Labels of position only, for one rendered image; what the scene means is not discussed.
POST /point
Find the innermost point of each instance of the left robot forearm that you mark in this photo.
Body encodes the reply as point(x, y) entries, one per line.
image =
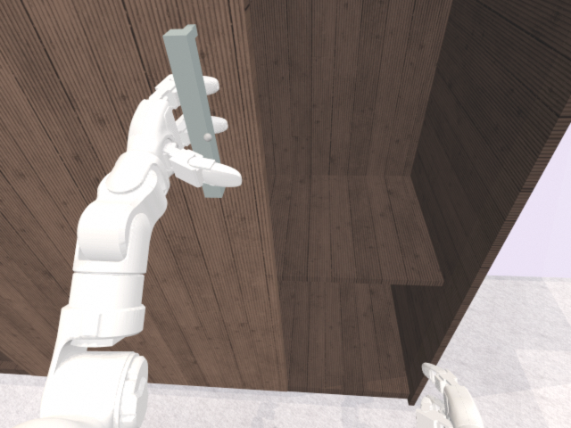
point(112, 248)

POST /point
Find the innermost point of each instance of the robot left upper arm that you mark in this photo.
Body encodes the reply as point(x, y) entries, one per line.
point(96, 389)

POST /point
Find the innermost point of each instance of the right robot hand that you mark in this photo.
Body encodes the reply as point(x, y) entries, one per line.
point(458, 407)

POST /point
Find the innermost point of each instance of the handle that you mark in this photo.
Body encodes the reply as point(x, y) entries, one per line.
point(187, 73)

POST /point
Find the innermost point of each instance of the left robot hand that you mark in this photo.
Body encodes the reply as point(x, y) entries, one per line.
point(153, 129)

